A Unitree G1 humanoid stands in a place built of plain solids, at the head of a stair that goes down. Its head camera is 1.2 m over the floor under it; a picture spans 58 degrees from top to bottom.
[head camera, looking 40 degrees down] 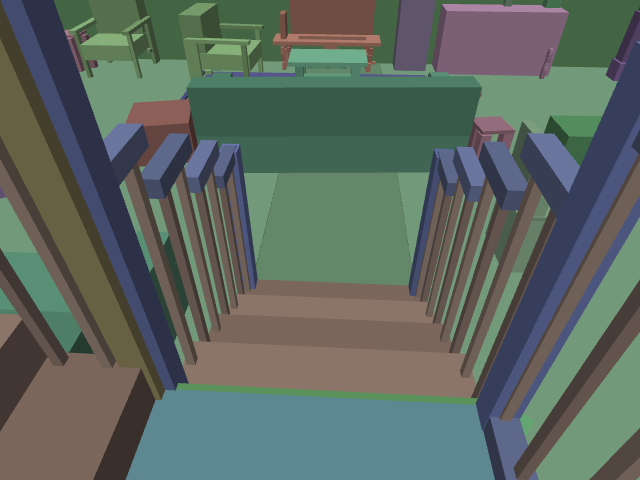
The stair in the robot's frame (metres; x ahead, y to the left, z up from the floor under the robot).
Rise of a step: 0.16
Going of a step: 0.28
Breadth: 1.05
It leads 3 degrees to the right of straight ahead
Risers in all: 5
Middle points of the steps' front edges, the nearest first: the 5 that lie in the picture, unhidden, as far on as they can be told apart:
0.72 -0.01 0.00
0.99 -0.03 -0.16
1.27 -0.04 -0.32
1.54 -0.06 -0.49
1.82 -0.08 -0.65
